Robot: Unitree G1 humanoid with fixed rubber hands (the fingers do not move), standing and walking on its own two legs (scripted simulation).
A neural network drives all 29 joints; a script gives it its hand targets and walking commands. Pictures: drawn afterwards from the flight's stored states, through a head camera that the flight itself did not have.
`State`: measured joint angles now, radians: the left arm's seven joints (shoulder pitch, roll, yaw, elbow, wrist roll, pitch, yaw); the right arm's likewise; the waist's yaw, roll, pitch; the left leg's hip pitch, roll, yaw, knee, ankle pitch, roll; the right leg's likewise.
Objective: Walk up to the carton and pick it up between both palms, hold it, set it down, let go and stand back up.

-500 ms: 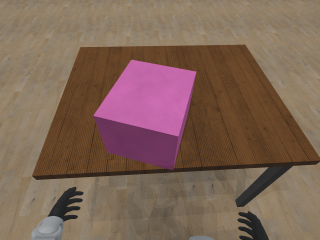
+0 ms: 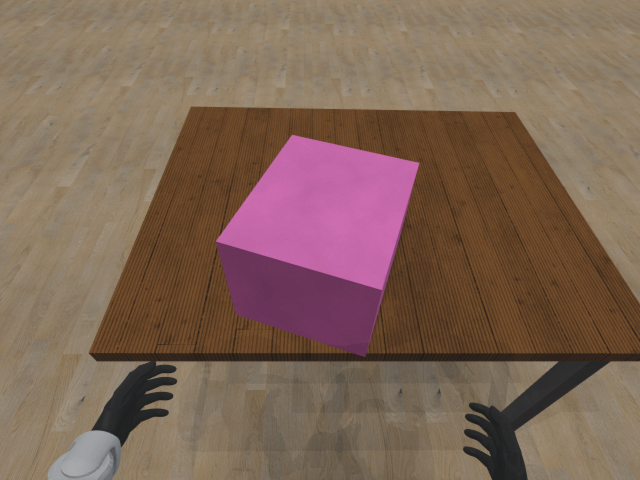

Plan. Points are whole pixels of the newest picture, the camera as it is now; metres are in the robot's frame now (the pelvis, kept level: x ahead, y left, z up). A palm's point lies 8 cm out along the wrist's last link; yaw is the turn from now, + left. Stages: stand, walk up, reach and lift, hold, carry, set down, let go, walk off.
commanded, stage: reach and lift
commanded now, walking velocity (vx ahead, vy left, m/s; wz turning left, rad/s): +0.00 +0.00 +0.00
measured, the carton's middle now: (326, 239) +0.49 +0.02 -0.02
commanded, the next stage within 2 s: none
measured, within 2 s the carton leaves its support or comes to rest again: neither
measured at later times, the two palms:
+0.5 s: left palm (56, 428) +0.19 +0.34 -0.02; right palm (443, 443) +0.17 -0.11 -0.02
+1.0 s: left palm (57, 364) +0.25 +0.34 +0.02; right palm (452, 372) +0.24 -0.13 +0.02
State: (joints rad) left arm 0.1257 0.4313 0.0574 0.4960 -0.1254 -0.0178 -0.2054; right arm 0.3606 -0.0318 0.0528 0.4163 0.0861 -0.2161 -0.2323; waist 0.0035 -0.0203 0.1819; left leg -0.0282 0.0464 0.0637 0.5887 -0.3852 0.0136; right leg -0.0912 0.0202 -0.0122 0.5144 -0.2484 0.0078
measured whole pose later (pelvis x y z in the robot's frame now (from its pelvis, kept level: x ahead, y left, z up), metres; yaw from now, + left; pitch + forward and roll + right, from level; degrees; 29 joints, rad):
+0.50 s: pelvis +0.02 +0.05 +0.00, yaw +1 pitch -5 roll -5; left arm 0.28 0.54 0.02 0.27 -0.27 -0.18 -0.27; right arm 0.39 0.05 0.08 0.40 0.14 -0.53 -0.33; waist 0.06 0.02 0.16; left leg -0.13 0.03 0.04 0.67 -0.44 0.05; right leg -0.12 0.01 -0.02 0.44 -0.23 0.04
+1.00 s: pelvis +0.00 +0.08 +0.00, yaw +2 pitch -10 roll -5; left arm 0.00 0.55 -0.13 0.34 -0.39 -0.02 -0.17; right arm 0.07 -0.10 -0.03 0.41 0.23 -0.23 -0.29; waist 0.01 0.01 0.16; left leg -0.02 -0.03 0.05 0.57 -0.38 0.07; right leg -0.01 -0.02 0.06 0.36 -0.20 0.01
